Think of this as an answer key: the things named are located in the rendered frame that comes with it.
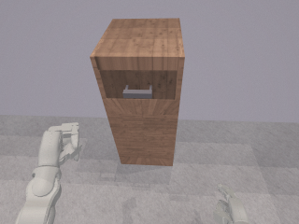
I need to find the cabinet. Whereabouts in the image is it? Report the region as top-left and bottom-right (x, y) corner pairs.
(90, 18), (185, 166)

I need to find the left robot forearm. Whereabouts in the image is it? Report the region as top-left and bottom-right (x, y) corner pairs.
(14, 165), (62, 224)

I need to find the handle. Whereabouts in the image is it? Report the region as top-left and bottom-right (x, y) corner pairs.
(122, 85), (152, 99)

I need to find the robot left hand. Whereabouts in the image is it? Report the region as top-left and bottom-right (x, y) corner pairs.
(37, 122), (82, 168)

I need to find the robot right hand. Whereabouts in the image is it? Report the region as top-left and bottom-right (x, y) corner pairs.
(213, 183), (250, 224)

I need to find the drawer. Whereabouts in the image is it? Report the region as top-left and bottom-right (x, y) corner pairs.
(99, 70), (178, 100)

